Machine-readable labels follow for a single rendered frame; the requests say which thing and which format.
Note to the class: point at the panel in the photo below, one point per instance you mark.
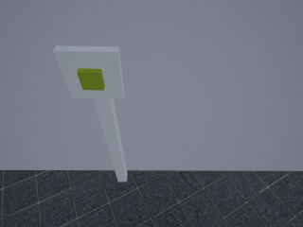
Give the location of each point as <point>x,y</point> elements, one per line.
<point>70,59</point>

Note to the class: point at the button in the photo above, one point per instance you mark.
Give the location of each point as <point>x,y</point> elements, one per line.
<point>91,79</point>

